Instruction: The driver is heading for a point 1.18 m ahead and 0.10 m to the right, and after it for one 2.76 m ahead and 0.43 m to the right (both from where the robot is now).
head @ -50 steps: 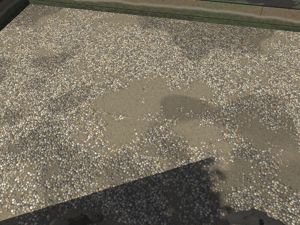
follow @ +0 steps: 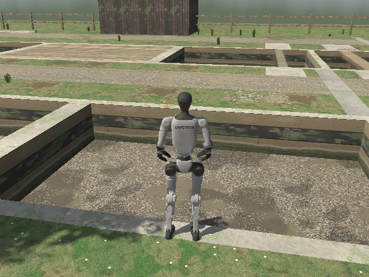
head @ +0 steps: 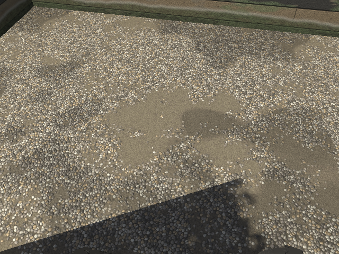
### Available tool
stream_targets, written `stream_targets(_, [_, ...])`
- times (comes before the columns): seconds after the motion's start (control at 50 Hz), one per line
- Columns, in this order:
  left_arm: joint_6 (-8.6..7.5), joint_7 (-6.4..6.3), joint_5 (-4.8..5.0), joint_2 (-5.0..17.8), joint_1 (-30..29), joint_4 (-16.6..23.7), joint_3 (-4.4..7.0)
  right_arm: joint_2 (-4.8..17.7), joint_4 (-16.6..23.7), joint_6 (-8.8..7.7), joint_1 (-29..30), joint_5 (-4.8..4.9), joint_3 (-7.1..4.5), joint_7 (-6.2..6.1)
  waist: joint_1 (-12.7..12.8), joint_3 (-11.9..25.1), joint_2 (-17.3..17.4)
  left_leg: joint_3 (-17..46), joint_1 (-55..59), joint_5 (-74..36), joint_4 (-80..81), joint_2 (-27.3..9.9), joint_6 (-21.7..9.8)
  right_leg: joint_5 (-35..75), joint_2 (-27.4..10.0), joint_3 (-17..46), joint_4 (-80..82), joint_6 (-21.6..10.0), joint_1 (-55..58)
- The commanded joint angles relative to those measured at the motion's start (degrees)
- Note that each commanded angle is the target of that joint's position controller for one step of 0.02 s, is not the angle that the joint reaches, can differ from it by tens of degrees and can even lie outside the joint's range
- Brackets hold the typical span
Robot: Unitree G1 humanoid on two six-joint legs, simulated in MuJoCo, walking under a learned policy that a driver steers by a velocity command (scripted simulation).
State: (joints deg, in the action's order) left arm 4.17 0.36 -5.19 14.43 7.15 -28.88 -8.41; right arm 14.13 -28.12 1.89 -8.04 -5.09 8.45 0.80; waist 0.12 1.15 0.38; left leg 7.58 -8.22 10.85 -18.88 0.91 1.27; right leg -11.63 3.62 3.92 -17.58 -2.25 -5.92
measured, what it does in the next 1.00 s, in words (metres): stands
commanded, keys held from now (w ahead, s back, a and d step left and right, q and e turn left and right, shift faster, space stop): w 0.96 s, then no key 0.04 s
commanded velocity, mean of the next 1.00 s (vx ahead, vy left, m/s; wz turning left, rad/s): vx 0.50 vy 0.00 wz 0.00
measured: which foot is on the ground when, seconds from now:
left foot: down 0.00-1.00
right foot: down 0.00-1.00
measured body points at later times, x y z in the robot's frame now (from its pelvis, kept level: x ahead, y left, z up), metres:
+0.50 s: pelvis +0.00 +0.00 +0.00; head +0.00 +0.00 +0.45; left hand +0.20 +0.21 -0.07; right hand +0.20 -0.20 -0.06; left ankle -0.01 +0.14 -0.75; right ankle -0.03 -0.10 -0.75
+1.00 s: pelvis +0.00 +0.00 +0.00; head +0.00 +0.00 +0.45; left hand +0.20 +0.21 -0.07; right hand +0.20 -0.20 -0.07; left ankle -0.01 +0.14 -0.75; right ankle -0.03 -0.10 -0.75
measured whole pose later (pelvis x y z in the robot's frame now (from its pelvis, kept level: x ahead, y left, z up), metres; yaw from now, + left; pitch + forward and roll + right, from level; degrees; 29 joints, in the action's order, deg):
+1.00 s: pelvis +0.00 +0.00 +0.00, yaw +0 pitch +0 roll +0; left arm 4.2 0.1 -5.1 14.5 7.7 -29.5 -8.4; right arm 14.1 -28.6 2.0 -8.7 -5.0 8.3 0.8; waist 0.1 1.3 0.3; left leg 7.3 -7.5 10.2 -17.6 1.1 1.0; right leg -11.2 3.3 4.9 -16.5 -1.8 -5.3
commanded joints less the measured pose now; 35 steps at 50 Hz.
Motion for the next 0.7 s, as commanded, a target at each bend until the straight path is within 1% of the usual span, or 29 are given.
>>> stream_targets(0.02, [-0.95,-0.21,-0.03,5.11,-4.66,5.39,1.78,4.75,5.49,-1.0,4.41,0.0,-1.69,-0.18,0.0,4.49,-0.08,3.46,-2.46,-12.09,1.71,-4.59,-2.06,12.53,-6.96,6.8,1.12,-0.84,5.04])
stream_targets(0.04, [-1.37,-0.2,0.15,5.3,-4.98,5.54,1.78,4.88,5.73,-0.86,4.69,0.29,-1.8,-0.41,-0.1,4.23,-0.26,3.5,-2.42,-12.67,1.26,-4.55,-1.91,13.62,-6.88,6.8,0.88,-0.62,4.61])
stream_targets(0.06, [-1.17,-0.18,-0.03,5.1,-4.6,5.31,1.75,4.74,5.45,-0.86,4.14,-0.05,-1.68,-0.34,-0.13,4.98,-0.29,3.48,-2.12,-12.26,1.67,-4.65,-2.02,12.96,-6.97,6.77,1.05,-0.82,5.14])
stream_targets(0.16, [-0.93,-0.25,-0.06,5.12,-4.55,5.31,1.75,4.74,5.47,-0.98,4.32,-0.01,-1.69,-0.18,0.02,4.42,0.0,3.43,-2.4,-12.24,1.89,-4.58,-2.08,12.49,-6.93,6.86,1.22,-0.78,5.08])
stream_targets(0.7, [-0.94,-0.38,-0.08,5.13,-4.2,5.03,1.69,4.81,5.27,-0.91,3.81,-0.02,-1.74,-0.22,-0.03,4.38,-0.08,3.33,-1.78,-12.69,2.37,-4.55,-2.15,12.61,-6.82,7.08,1.57,-0.59,4.98])
Velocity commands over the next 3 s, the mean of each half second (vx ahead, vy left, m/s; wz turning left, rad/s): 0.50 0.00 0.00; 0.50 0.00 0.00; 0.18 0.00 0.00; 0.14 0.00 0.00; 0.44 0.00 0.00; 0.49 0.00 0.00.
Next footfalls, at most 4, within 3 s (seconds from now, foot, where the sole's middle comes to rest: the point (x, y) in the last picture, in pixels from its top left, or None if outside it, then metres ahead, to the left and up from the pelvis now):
none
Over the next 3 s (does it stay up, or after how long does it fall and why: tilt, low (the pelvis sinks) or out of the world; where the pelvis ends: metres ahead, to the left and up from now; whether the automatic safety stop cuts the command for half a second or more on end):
stays up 0.00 0.01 0.00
